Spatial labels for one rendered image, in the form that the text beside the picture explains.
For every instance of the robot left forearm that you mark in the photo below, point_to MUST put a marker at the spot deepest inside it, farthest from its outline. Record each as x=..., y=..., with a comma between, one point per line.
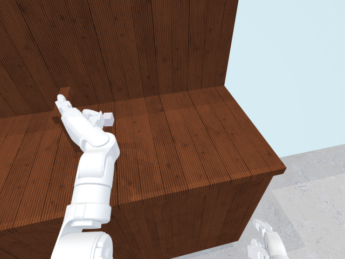
x=90, y=207

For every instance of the left robot hand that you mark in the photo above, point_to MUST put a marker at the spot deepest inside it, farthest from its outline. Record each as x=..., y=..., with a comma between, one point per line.
x=75, y=122

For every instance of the right robot hand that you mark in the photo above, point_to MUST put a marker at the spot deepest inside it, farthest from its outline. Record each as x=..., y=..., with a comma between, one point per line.
x=271, y=245

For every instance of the counter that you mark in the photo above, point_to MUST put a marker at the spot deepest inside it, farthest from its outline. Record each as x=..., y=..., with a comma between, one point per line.
x=192, y=166

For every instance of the tap lever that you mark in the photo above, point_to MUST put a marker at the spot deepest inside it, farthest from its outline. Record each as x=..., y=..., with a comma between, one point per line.
x=109, y=119

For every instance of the left robot upper arm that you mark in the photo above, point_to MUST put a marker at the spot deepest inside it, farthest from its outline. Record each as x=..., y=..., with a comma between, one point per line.
x=84, y=245

